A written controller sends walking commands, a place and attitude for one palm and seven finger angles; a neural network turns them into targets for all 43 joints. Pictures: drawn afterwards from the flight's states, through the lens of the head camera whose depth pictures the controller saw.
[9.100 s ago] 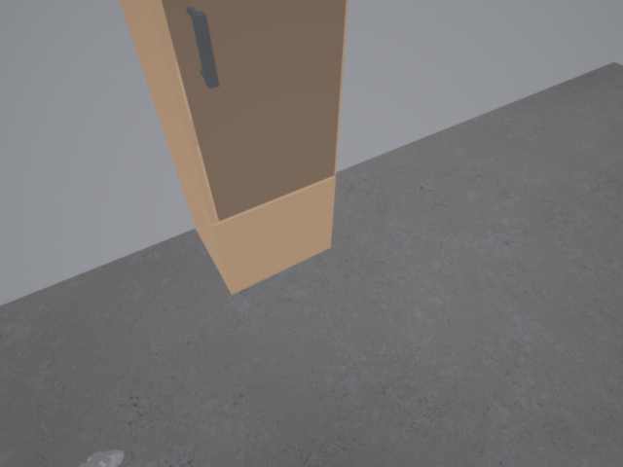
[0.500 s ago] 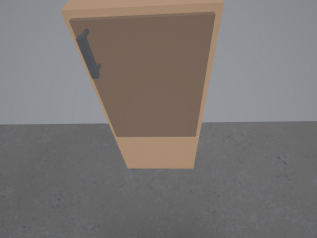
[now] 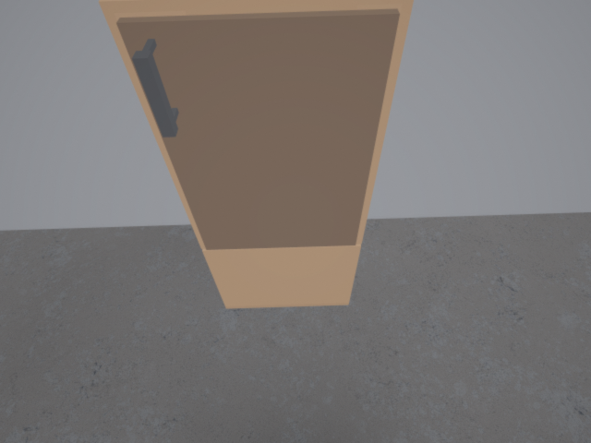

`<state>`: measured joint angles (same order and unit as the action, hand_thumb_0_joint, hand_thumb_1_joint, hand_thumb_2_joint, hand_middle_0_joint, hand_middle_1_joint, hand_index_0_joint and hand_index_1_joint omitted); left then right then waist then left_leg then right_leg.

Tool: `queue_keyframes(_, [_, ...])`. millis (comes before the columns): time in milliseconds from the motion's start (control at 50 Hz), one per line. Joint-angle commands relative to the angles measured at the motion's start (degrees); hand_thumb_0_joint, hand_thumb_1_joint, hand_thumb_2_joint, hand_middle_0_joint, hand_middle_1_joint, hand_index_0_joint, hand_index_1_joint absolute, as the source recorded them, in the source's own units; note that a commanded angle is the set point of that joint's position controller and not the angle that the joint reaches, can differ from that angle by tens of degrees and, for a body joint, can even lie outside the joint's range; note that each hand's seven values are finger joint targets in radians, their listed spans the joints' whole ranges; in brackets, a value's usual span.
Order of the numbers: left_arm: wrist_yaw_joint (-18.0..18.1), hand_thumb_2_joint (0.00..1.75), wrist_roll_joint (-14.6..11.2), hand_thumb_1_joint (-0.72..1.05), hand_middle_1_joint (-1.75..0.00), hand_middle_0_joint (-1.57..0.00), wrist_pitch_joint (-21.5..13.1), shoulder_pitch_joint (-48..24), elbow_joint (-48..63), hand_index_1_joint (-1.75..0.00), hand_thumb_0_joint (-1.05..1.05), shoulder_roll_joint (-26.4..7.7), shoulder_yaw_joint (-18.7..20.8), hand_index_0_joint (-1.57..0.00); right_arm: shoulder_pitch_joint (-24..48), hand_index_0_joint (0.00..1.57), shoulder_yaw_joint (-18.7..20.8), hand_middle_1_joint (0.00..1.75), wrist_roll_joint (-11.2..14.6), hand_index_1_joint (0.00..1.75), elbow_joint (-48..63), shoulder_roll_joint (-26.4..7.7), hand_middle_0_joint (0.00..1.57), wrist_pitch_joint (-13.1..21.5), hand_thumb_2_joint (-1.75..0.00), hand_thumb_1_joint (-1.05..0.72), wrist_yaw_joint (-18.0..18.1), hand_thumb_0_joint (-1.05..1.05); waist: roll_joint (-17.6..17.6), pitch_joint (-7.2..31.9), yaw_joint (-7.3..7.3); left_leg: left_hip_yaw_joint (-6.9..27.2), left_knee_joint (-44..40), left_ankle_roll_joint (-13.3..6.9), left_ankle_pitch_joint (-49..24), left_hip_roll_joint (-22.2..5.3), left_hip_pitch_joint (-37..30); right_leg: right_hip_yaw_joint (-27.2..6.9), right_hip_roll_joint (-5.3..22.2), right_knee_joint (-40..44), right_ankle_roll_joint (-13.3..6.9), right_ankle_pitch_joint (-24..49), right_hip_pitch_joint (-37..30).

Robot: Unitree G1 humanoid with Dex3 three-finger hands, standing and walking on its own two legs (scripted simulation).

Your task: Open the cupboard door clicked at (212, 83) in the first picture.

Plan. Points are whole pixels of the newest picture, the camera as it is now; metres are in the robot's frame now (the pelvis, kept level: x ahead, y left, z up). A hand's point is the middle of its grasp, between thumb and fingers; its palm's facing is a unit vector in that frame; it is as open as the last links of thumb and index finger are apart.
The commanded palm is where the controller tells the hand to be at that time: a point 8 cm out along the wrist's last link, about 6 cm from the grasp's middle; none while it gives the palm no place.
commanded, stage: look again from close up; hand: left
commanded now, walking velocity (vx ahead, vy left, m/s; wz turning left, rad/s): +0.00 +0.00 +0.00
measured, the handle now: (160, 89) +0.59 +0.24 +0.16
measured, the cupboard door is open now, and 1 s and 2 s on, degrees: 0 0 0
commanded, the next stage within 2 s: raise the hand with hooked fingers in 0.44 s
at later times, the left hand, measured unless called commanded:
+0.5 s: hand out of the picture +0.04 +0.17 -0.16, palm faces +0.03 -0.97 -0.25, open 7.3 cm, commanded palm none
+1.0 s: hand (148, 427) +0.15 +0.19 -0.02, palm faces +0.12 -0.99 +0.01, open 8.8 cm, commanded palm +0.14 +0.25 +0.01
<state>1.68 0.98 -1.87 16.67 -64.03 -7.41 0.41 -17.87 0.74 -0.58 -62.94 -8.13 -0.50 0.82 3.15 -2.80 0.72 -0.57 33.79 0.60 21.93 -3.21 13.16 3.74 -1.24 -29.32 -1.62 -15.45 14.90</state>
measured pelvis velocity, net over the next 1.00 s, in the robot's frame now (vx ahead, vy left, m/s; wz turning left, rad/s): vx -0.05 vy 0.00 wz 0.03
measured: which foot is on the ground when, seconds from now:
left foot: down 0.00-1.00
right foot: down 0.00-1.00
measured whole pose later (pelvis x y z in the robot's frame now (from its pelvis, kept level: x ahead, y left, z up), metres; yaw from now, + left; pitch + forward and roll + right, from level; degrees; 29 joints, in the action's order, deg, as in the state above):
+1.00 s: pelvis -0.05 +0.00 -0.05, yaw +2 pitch +8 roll +0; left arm -13.4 -14.4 -20.9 22.1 -4.1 -10.6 8.2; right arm -8.6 2.2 2.1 -24.6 -16.1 13.4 2.5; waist -1.2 5.4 -2.4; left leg -0.2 56.9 0.5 27.4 -0.7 37.4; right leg 4.6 1.7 -56.4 -2.0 -24.4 40.0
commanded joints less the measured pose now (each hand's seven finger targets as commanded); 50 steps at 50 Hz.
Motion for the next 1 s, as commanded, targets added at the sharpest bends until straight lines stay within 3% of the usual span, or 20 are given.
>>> queue_keyframes(0, [1.4, 0.9, 0.0, 0.9, -0.3, -0.2, -1.8, 1.8, 2.9, -0.3, 0.0, -7.5, 1.5, -0.2, -5.7, 0.2, -0.1, 0.3, -0.3, 0.3, 3.6, -1.3, 0.2, 2.0, -0.9, -0.9, 0.0, 0.0, -7.2, 7.8, 1.96, -1.2, -2.2, -0.9, -2.6, 0.5, -0.7, -10.1, 12.0, 6.1, -5.9, 17.9, -5.9])
queue_keyframes(60, [1.2, 0.9, -0.4, 0.9, -0.3, -0.2, -0.9, 2.5, 2.1, -0.3, 0.0, -5.3, 0.7, -0.2, -5.6, 0.2, -0.2, 0.3, -0.4, 0.3, 2.2, -3.7, 0.2, 3.1, -0.9, -0.9, 0.8, 0.0, 5.7, 3.4, 0.13, 3.1, -7.8, -2.5, -26.1, -4.3, -2.2, -5.1, 6.1, -0.6, -1.9, 14.5, -4.5])
queue_keyframes(100, [1.2, 0.9, -0.3, 0.9, -0.3, -0.2, -0.7, 3.1, 1.3, -0.3, 0.0, -5.2, 0.8, -0.2, -5.1, 0.2, -0.3, 0.3, -0.4, 0.3, 2.1, -3.8, 0.2, 2.8, -0.9, -0.9, 1.4, 0.0, 3.4, 1.0, -0.31, 2.4, -6.7, -2.6, -31.4, -4.4, -2.1, -4.8, 5.8, -0.5, -1.7, 15.8, -4.5])
queue_keyframes(160, [1.0, 0.9, -0.4, 0.9, -0.3, -0.2, -0.6, 3.0, 1.1, -0.3, 0.0, -5.4, 0.7, -0.2, -4.7, 0.2, -0.4, 0.3, -0.2, 0.3, 2.1, -3.7, 0.2, 2.4, -0.9, -0.9, 1.7, 0.0, -4.7, -0.3, -0.05, 1.7, -8.2, -2.0, -20.5, -3.0, -1.6, -6.0, 7.1, 1.6, -1.7, 19.8, -4.6])
queue_keyframes(500, [0.7, 0.9, -0.3, 0.9, -0.3, -0.2, -0.4, 1.7, 2.8, -0.3, 0.0, -8.2, 1.3, -0.2, -3.0, 0.2, -0.5, 0.3, -0.4, 0.3, 0.0, -4.4, 0.2, 2.2, -0.9, -0.9, 1.5, 0.0, -4.2, -0.4, -0.53, 0.8, -10.7, -1.5, -15.1, -1.8, -2.5, -7.7, 8.2, 4.4, -2.2, 19.6, -5.9])
queue_keyframes(520, [3.1, 0.9, -0.1, 0.9, -0.3, -0.2, -1.2, 9.6, 0.1, -0.3, 0.0, -10.2, 2.1, -0.2, 5.2, 0.2, 0.7, 0.3, 0.4, 0.3, 4.2, -7.1, 0.2, 2.1, -0.9, -0.9, 1.0, 0.0, -21.4, -3.3, -4.95, -2.5, 6.1, -0.1, -10.7, -1.2, 7.9, -12.9, 11.8, 5.2, 3.8, 58.1, -9.5])
queue_keyframes(540, [1.6, 0.89, -10.7, 0.88, -0.32, -0.2, -15.5, -38.7, 87.0, -0.32, 0.0, -23.3, 8.8, -0.2, 5.4, 0.2, 2.1, 0.3, 2.8, 0.3, 23.8, -17.3, 0.2, 12.5, -0.9, -0.9, 3.6, 0.0, -2.2, 25.6, 3.13, -0.7, -4.2, -3.3, -20.5, 3.7, -5.9, -11.7, 8.6, -1.1, -0.3, 46.8, -13.1])
queue_keyframes(560, [3.8, 0.88, -5.5, 0.85, -0.33, -0.2, -12.6, -8.9, 72.2, -0.33, 0.0, -18.9, 7.6, -0.2, 5.9, 0.2, 1.3, 0.3, 1.1, 0.3, 20.4, -12.1, 0.2, 16.9, -0.9, -0.9, 5.3, 0.0, 14.1, 28.0, -1.23, -1.3, -9.5, -3.6, -32.5, 2.3, -12.4, -7.5, 4.0, -3.1, -1.6, 29.2, -11.6])
queue_keyframes(580, [5.6, 0.87, -8.7, 0.83, -0.34, -0.21, -5.2, 5.1, 66.6, -0.34, 0.0, -5.9, 2.4, -0.21, 8.1, 0.2, 1.4, 0.3, 2.5, 0.3, 20.7, -9.4, 0.2, 18.3, -0.9, -0.9, 5.0, 0.0, 15.8, 17.3, -1.27, 0.8, -9.0, -1.1, -35.0, 1.8, -8.4, -2.5, 3.0, -2.0, -1.1, 14.9, -4.0])
queue_keyframes(600, [4.6, 0.86, -9.8, 0.81, -0.36, -0.21, -5.3, 2.7, 64.3, -0.36, 0.0, -2.2, 1.4, -0.21, 6.2, 0.2, 1.6, 0.3, 3.0, 0.3, 20.0, -10.4, 0.2, 18.7, -0.9, -0.9, 4.7, 0.0, 2.9, 9.2, 1.16, 0.9, -5.9, -1.3, -33.5, 1.4, -4.3, -0.2, 2.6, -0.9, -0.1, 15.3, 0.4])
queue_keyframes(620, [3.2, 0.85, -10.6, 0.78, -0.37, -0.21, -8.2, -1.0, 67.4, -0.37, 0.0, -5.4, 4.4, -0.21, 7.0, 0.2, 3.1, 0.3, 2.6, 0.3, 23.4, -12.1, 0.2, 19.7, -0.9, -0.9, 4.6, 0.0, -5.8, 4.9, 2.14, 1.1, -2.2, -2.1, -28.6, 2.4, -0.1, -0.4, 2.2, -1.8, 0.5, 18.7, 4.4])
queue_keyframes(640, [1.5, 0.84, -10.4, 0.76, -0.39, -0.21, -11.7, 0.7, 66.5, -0.39, 0.0, -8.8, 9.1, -0.21, 5.6, 0.2, 4.0, 0.3, 1.2, 0.3, 24.0, -13.3, 0.2, 20.1, -0.9, -0.9, 4.3, 0.0, -8.4, 10.7, 1.83, 0.2, 0.6, -2.3, -25.5, 3.2, 1.9, 0.3, 2.6, -3.6, 1.2, 18.8, 5.4])
queue_keyframes(660, [-0.8, 0.83, -10.9, 0.74, -0.4, -0.21, -15.0, 7.3, 62.7, -0.4, 0.0, -6.2, 9.8, -0.21, 6.2, 0.2, 4.2, 0.3, 0.5, 0.3, 25.9, -12.3, 0.2, 20.3, -0.9, -0.9, 3.8, 0.0, -12.4, 10.8, -0.21, 0.2, 2.2, -1.9, -21.8, 3.6, 7.0, 0.9, 2.4, -5.9, 1.5, 16.4, 6.6])
queue_keyframes(680, [-3.8, 0.82, -11.3, 0.71, -0.42, -0.21, -18.3, 12.6, 58.6, -0.42, 0.0, -5.0, 10.1, -0.21, 7.2, 0.2, 4.5, 0.3, 0.8, 0.3, 27.9, -12.0, 0.2, 20.6, -0.9, -0.9, 2.8, 0.0, -9.2, 10.0, -2.41, -0.1, 4.0, -1.1, -19.8, 4.4, 10.7, 0.2, 2.5, -8.4, 1.1, 15.3, 7.2])
queue_keyframes(720, [-10.6, 0.8, -13.5, 0.67, -0.45, -0.22, -26.8, 16.8, 54.3, -0.45, 0.0, -1.5, 9.2, -0.22, 9.7, 0.2, 4.6, 0.3, 0.5, 0.3, 31.3, -11.6, 0.2, 20.2, -0.9, -0.9, 0.9, 0.0, -14.9, 9.0, -4.14, -0.9, 8.8, -0.2, -13.3, 4.9, 20.3, -0.3, 2.1, -13.8, 1.0, 9.7, 12.2])
queue_keyframes(760, [-17.7, 0.78, -15.9, 0.62, -0.48, -0.22, -34.3, 15.0, 55.4, -0.48, 0.0, -4.1, 11.1, -0.22, 10.8, 0.2, 5.1, 0.3, 0.8, 0.3, 35.4, -12.8, 0.2, 19.9, -0.9, -0.9, -0.4, 0.0, -12.8, 11.0, -4.42, -1.8, 13.9, -0.1, -6.7, 5.8, 26.7, -3.5, 2.9, -16.3, 0.5, 2.0, 14.7])
queue_keyframes(780, [-19.9, 0.77, -16.5, 0.6, -0.5, -0.22, -33.3, 14.7, 54.9, -0.5, 0.0, -7.1, 13.1, -0.22, 10.8, 0.2, 5.2, 0.3, 1.4, 0.3, 37.7, -13.7, 0.2, 19.1, -0.9, -0.9, -0.7, 0.0, -8.7, 12.1, -5.25, -2.6, 15.0, -0.4, -5.5, 6.2, 27.3, -5.7, 3.6, -16.1, -0.1, -1.1, 14.1])
queue_keyframes(820, [-21.3, 0.75, -18.3, 0.55, -0.53, -0.22, -28.2, 8.9, 62.9, -0.53, 0.0, -9.9, 13.7, -0.22, 12.5, 0.2, 4.5, 0.3, 2.6, 0.3, 43.4, -14.3, 0.2, 17.5, -0.9, -0.9, 0.0, 0.0, -8.0, 16.4, -4.98, -3.7, 15.2, -1.3, -1.2, 6.9, 28.5, -8.1, 4.1, -13.5, 0.4, -9.9, 12.6])
queue_keyframes(900, [-16.1, 0.71, -18.1, 0.46, -0.58, -0.23, -22.7, -4.2, 75.5, -0.58, 0.0, -11.2, 13.4, -0.23, 9.9, 0.2, 3.2, 0.3, 3.0, 0.3, 46.4, -13.2, 0.2, 15.7, -0.9, -0.9, 2.1, 0.0, -4.9, 14.3, -1.41, -1.4, 14.6, -2.1, 5.4, 5.4, 27.0, -9.0, 3.1, -10.1, 1.2, -23.1, 17.9])
queue_keyframes(980, [-11.4, 0.67, -14.4, 0.36, -0.64, -0.24, -25.9, -15.1, 85.7, -0.64, 0.0, -11.9, 10.1, -0.24, 6.2, 0.2, 1.3, 0.3, 1.6, 0.3, 43.6, -12.6, 0.2, 16.4, -0.9, -0.9, 2.8, 0.0, 0.8, 16.9, 2.08, 1.8, 13.9, -2.6, 0.2, 3.4, 20.2, -3.6, 0.9, -15.0, 0.2, -10.0, 19.1])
